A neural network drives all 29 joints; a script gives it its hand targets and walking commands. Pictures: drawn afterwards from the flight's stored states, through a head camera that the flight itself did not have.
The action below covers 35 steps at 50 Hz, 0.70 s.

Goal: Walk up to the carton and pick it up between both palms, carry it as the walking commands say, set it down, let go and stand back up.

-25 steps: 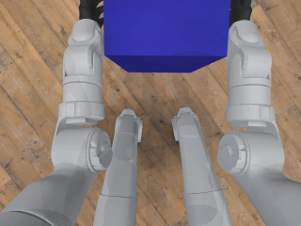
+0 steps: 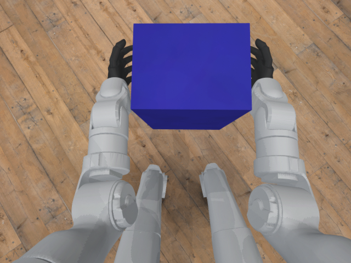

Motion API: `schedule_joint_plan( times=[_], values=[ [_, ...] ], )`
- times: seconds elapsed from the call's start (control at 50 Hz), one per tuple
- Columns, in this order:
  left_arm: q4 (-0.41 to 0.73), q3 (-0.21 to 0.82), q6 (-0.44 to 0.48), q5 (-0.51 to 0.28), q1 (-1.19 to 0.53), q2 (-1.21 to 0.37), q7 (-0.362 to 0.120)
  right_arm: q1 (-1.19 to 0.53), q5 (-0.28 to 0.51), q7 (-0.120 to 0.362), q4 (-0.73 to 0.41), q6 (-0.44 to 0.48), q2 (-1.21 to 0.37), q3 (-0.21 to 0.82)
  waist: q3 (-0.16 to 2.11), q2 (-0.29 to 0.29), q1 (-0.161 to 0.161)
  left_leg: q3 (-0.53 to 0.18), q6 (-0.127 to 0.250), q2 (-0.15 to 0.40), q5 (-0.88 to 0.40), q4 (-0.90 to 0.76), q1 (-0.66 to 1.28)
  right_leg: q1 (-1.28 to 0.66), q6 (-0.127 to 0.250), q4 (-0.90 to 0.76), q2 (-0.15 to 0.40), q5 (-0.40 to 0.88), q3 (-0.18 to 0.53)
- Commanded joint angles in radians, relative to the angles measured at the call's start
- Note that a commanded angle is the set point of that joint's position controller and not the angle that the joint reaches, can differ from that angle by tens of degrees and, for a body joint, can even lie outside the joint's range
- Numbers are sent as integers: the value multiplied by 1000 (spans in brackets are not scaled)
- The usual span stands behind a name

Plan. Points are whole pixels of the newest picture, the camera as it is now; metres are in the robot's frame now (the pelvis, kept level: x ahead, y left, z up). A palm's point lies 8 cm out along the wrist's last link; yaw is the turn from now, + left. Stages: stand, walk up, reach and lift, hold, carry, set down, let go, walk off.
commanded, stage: reach and lift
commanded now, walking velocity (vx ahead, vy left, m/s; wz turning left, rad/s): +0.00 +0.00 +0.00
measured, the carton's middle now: (187, 90) +0.46 -0.01 -0.10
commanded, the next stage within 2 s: none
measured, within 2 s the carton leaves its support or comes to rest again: neither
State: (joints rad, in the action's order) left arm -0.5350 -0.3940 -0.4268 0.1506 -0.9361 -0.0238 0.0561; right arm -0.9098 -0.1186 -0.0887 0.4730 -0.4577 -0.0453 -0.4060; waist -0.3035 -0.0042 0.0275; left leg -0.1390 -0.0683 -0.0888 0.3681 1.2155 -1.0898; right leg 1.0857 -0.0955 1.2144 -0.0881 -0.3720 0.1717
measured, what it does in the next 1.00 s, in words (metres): rises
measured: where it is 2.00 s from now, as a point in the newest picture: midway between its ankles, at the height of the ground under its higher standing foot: (183, 201)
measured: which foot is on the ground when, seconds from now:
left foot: down 0.00-1.00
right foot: down 0.00-1.00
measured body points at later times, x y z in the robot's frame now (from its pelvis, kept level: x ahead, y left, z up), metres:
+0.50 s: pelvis +0.09 +0.01 +0.09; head +0.18 +0.01 +0.53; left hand +0.45 +0.13 +0.05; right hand +0.43 -0.16 +0.05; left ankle +0.12 +0.14 -0.62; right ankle +0.12 -0.15 -0.62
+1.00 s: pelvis +0.11 +0.00 +0.12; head +0.10 +0.01 +0.57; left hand +0.43 +0.14 +0.12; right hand +0.41 -0.16 +0.13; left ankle +0.13 +0.14 -0.62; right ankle +0.13 -0.15 -0.62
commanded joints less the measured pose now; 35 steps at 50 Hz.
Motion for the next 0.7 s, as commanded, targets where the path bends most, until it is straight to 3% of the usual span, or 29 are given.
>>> schedule_joint_plan(
  times=[0.0, 0.02, 0.04, 0.06, 0.08, 0.1, 0.12, 0.14, 0.18, 0.2, 0.22, 0.24, 0.26, 0.28, 0.3, 0.32, 0.34, 0.36, 0.38, 0.4, 0.42, 0.48, 0.5, 0.54, 0.56, 0.6, 0.62, 0.64, 0.68],
  values=[
    [12, 706, 13, -181, -712, -1061, -302, -712, 159, 285, -1, 29, -1118, 719, 1668, 18, -14, 164, 46, -68, -50, -214, 434, -563, 38, -204, -70, 106, -172],
    [0, 707, 17, -172, -625, -1094, -297, -623, 152, 277, 8, 34, -1165, 722, 1624, 17, -3, 177, 44, -70, -103, -208, 437, -583, 37, -214, -71, 164, -173],
    [-191, 609, 0, -131, -517, -1104, -299, -563, 105, 276, 142, 21, -1144, 647, 1327, 1, 8, 152, 53, -43, -49, -252, 387, -428, 31, -250, -67, 86, -167],
    [-156, 557, 22, -96, -535, -1070, -297, -560, 93, 280, 153, 35, -1174, 608, 1278, -4, -18, 162, 59, -49, -34, -264, 350, -458, 43, -276, -55, 86, -141],
    [-179, 521, 16, -87, -483, -1103, -301, -543, 69, 278, 155, 37, -1170, 586, 1188, -2, -9, 172, 62, -65, -1, -306, 328, -487, 50, -310, -60, 73, -149],
    [-188, 501, 17, -57, -473, -1099, -302, -496, 51, 277, 192, 41, -1181, 552, 1102, -9, -32, 166, 60, -59, 21, -331, 303, -461, 49, -325, -61, 38, -151],
    [-242, 447, 19, -24, -423, -1116, -295, -489, 7, 280, 226, 44, -1133, 488, 987, -6, 1, 141, 62, -43, 48, -361, 341, -360, 55, -343, -61, -17, -157],
    [-324, 388, 2, 38, -372, -1118, -295, -480, -28, 284, 236, 48, -1121, 430, 918, 12, -21, 149, 60, -49, 60, -380, 301, -352, 71, -370, -57, -22, -155],
    [-294, 373, 16, 29, -330, -1122, -294, -393, -78, 287, 269, 43, -1079, 359, 899, 2, 46, 135, 51, -42, 12, -421, 361, -400, 68, -400, -58, 31, -179],
    [-207, 439, 27, 12, -349, -1128, -294, -365, -49, 288, 226, 55, -1132, 422, 992, 28, 20, 142, 44, -42, -79, -421, 453, -470, 66, -411, -61, 120, -169],
    [-227, 427, 23, 18, -327, -1112, -286, -290, -90, 287, 283, 42, -1093, 361, 907, 20, 60, 121, 43, -24, -64, -439, 489, -435, 74, -419, -56, 104, -165],
    [-259, 411, 14, 16, -275, -1127, -290, -359, -62, 289, 191, 56, -1079, 404, 960, 50, 32, 135, 38, -33, -104, -453, 529, -477, 71, -424, -53, 140, -163],
    [-193, 412, 28, 22, -310, -1055, -284, -281, -77, 298, 274, 47, -1126, 377, 919, 15, 40, 124, 48, -29, -143, -465, 552, -473, 68, -436, -60, 174, -174],
    [-130, 502, 42, -2, -307, -1148, -273, -217, -99, 304, 252, 63, -1107, 370, 946, 76, 103, 115, 30, -26, -146, -486, 591, -511, 91, -452, -58, 193, -159],
    [-157, 475, 36, 13, -267, -1121, -269, -222, -85, 300, 267, 61, -1097, 352, 890, 82, 59, 120, 27, -30, -173, -504, 609, -492, 81, -449, -65, 211, -177],
    [-174, 465, 34, 30, -217, -1132, -270, -189, -113, 302, 243, 66, -1046, 337, 860, 113, 68, 120, 17, -27, -188, -507, 582, -477, 91, -451, -67, 229, -179],
    [-127, 540, 34, -9, -193, -1183, -265, -151, -77, 301, 193, 68, -1105, 433, 953, 105, 57, 111, 10, -37, -310, -542, 711, -594, 86, -493, -67, 334, -167],
    [-88, 560, 44, 2, -171, -1191, -259, -170, -51, 307, 129, 82, -1103, 470, 1003, 116, 40, 120, 11, -48, -365, -515, 686, -605, 82, -473, -74, 381, -167],
    [-70, 585, 54, -16, -137, -1188, -255, -120, -36, 309, 128, 79, -1146, 513, 1020, 55, 31, 103, 27, -42, -449, -524, 729, -654, 71, -489, -73, 459, -159],
    [-33, 599, 61, -20, -150, -1147, -248, -158, 0, 310, 64, 85, -1149, 580, 1037, 66, -6, 123, 28, -58, -452, -519, 703, -714, 71, -509, -59, 477, -135],
    [-44, 592, 64, -15, -136, -1140, -255, -144, -21, 307, 73, 87, -1136, 555, 1021, 46, 9, 109, 30, -44, -454, -541, 688, -708, 58, -515, -61, 489, -142],
    [45, 696, 72, -65, -72, -1156, -243, -144, 86, 316, -60, 89, -1160, 736, 1106, 26, -53, 102, 26, -48, -527, -553, 827, -773, 55, -536, -61, 531, -131],
    [45, 679, 71, -45, -71, -1118, -242, -123, 56, 315, -14, 86, -1132, 689, 1056, 46, -50, 96, 29, -45, -527, -554, 802, -725, 55, -533, -58, 529, -122],
    [44, 702, 46, -61, -73, -1105, -245, -72, 16, 304, -12, 69, -1090, 659, 991, 43, 25, 82, 27, -52, -450, -590, 783, -778, 58, -564, -61, 478, -132],
    [7, 682, 46, -52, -33, -1130, -256, -109, 26, 299, -85, 76, -1080, 702, 963, 0, 1, 95, 37, -56, -389, -589, 740, -806, 53, -577, -53, 435, -127],
    [12, 687, 31, -67, 67, -1123, -275, -26, 18, 289, -113, 52, -1121, 727, 1005, -65, 5, 102, 44, -57, -459, -607, 798, -858, 37, -625, -49, 498, -128],
    [27, 684, 23, -65, 50, -1103, -277, 3, 23, 287, -77, 39, -1120, 733, 948, -33, -21, 98, 47, -46, -488, -614, 791, -848, 42, -632, -41, 528, -118],
    [10, 676, 8, -54, 64, -1075, -283, 10, 18, 281, -85, 21, -1144, 738, 971, -87, -30, 98, 54, -49, -465, -636, 830, -915, 26, -653, -42, 518, -116],
    [-44, 602, -24, 2, 59, -1005, -291, 68, -35, 279, 14, -7, -1088, 616, 773, -28, 9, 103, 59, -45, -345, -652, 788, -812, 35, -676, -23, 392, -115]
  ],
)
